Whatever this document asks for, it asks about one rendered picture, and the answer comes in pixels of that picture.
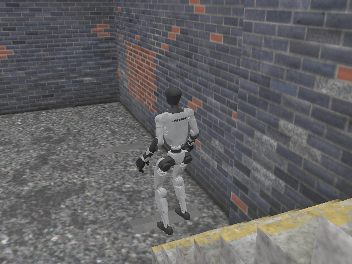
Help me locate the stairs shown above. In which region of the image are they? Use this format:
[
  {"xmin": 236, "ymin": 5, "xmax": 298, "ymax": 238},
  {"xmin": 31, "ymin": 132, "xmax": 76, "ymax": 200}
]
[{"xmin": 151, "ymin": 198, "xmax": 352, "ymax": 264}]

